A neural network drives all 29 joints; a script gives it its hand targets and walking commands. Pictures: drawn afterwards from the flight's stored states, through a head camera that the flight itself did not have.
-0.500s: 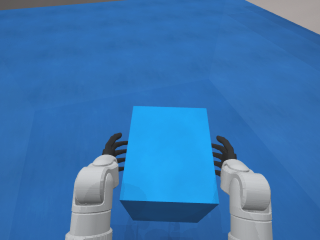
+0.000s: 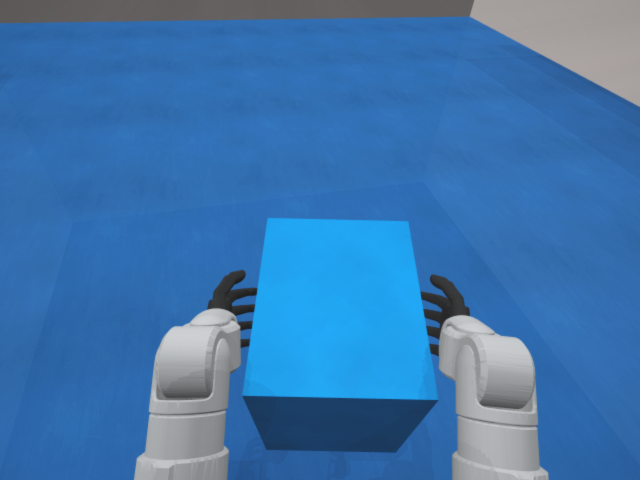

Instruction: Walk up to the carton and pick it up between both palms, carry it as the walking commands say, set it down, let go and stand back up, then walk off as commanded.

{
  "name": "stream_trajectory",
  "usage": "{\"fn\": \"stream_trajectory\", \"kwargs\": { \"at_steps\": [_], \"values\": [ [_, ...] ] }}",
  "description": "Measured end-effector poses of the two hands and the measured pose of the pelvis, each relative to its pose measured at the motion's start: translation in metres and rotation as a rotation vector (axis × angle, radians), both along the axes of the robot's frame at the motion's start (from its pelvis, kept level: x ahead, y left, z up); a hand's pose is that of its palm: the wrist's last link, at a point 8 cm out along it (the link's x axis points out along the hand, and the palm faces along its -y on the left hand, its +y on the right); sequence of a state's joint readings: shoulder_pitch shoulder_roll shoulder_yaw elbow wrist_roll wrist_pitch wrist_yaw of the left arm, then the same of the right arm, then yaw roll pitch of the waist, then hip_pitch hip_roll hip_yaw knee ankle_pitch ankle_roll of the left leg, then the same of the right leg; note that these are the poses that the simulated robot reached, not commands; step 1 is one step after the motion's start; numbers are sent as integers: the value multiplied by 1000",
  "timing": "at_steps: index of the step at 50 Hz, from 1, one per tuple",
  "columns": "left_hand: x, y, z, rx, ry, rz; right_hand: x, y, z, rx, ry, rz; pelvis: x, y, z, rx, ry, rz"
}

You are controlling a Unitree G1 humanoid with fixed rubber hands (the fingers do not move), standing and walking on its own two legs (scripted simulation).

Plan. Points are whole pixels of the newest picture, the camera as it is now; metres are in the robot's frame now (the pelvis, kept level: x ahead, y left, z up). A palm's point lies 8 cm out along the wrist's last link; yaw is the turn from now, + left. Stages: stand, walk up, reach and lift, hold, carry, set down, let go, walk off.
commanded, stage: carry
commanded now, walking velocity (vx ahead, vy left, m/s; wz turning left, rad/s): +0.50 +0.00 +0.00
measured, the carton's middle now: (334, 340) +0.31 +0.00 +0.02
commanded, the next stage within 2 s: none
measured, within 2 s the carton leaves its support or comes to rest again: neither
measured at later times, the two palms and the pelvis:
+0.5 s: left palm (232, 201) +0.53 +0.17 +0.07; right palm (393, 207) +0.54 -0.10 +0.07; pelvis +0.25 +0.03 -0.01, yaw +0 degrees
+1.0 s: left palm (256, 106) +0.91 +0.18 +0.06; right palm (368, 113) +0.91 -0.09 +0.06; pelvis +0.62 +0.05 -0.03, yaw -1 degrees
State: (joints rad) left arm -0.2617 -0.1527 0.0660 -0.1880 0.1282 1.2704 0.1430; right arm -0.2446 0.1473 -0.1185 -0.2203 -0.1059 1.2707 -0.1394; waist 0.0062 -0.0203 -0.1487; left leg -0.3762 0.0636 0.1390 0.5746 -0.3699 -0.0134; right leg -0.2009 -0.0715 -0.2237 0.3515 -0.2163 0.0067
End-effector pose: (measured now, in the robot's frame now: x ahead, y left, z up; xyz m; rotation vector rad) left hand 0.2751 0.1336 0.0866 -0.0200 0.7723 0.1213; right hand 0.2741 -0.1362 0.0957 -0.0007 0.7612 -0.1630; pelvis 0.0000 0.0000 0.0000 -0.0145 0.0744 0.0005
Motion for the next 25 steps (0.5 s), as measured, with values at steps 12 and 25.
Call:
{"fn": "stream_trajectory", "kwargs": {
  "at_steps": [12,25],
  "values": [
    [106,17,-18,-5,50,-25,95,17,-21,-4,55,-26,94,24,-1,-9,47,-43],
    [254,34,-14,46,4,18,262,34,-24,46,7,22,255,30,-8,23,44,5]
  ]
}}
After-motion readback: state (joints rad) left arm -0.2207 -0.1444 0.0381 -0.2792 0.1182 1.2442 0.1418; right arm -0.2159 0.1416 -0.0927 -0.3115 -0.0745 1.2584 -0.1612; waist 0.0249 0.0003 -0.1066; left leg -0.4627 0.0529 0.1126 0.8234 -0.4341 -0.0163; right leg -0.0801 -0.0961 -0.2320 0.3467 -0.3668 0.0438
